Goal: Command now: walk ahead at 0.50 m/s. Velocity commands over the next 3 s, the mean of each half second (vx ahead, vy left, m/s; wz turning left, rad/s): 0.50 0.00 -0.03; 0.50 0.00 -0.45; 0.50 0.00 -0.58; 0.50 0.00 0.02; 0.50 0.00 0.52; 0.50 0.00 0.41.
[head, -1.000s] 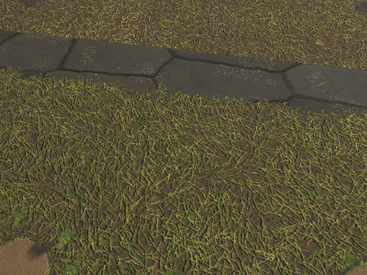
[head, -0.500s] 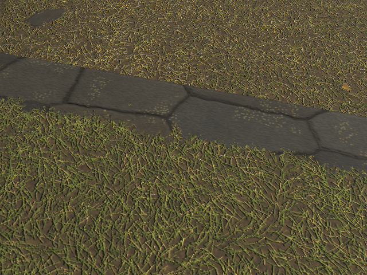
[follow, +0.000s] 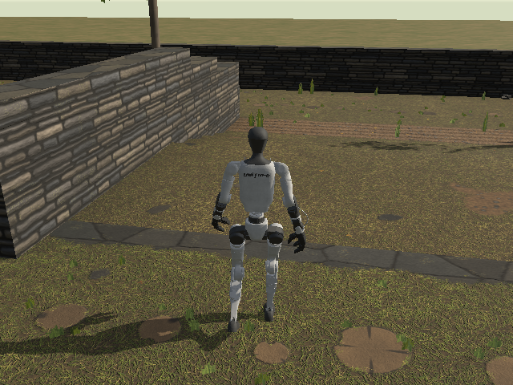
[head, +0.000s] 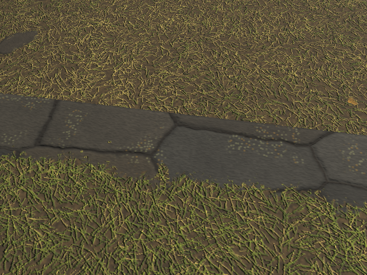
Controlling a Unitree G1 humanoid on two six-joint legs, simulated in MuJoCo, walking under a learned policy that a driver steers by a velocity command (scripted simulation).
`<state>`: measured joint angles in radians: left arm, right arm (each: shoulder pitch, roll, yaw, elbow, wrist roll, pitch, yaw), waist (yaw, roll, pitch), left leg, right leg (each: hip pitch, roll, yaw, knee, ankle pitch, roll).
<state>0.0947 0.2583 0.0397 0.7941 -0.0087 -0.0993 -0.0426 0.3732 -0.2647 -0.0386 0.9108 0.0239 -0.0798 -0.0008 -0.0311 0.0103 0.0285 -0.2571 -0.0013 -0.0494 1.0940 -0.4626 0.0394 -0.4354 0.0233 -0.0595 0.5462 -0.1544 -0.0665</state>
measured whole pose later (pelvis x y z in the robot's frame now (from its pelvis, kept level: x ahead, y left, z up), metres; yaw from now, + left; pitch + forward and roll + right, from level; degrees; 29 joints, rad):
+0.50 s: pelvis +0.27 +0.04 -0.01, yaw -2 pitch +3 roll -1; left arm 0.40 0.27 0.05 0.96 -0.01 -0.05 0.00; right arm 0.03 -0.24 -0.04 0.75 0.00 -0.11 0.03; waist 0.07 0.00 0.03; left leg -0.50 0.02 0.04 0.54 -0.06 0.05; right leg -0.04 0.00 0.01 0.59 -0.48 -0.02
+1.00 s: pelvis +0.52 +0.00 +0.00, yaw -17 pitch +2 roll +2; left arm 0.07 0.24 0.06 0.75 -0.02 -0.02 -0.06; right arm 0.31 -0.27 -0.08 0.93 0.01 -0.06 -0.02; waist -0.06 -0.02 0.04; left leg 0.11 0.04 0.31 0.31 -0.41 -0.04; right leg -0.57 -0.06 -0.06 0.65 -0.13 -0.09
